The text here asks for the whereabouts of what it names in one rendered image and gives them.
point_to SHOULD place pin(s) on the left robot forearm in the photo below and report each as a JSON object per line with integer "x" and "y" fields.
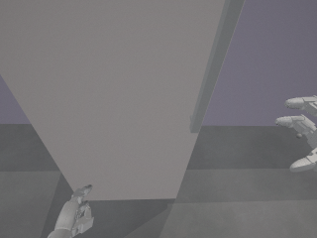
{"x": 61, "y": 233}

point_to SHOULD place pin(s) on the fridge door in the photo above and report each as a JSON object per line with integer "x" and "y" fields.
{"x": 109, "y": 86}

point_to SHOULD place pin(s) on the left robot hand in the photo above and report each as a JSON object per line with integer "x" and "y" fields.
{"x": 69, "y": 217}

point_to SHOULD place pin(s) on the right robot hand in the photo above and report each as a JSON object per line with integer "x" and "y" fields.
{"x": 305, "y": 127}

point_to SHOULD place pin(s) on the handle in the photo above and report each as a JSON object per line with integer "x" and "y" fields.
{"x": 225, "y": 30}

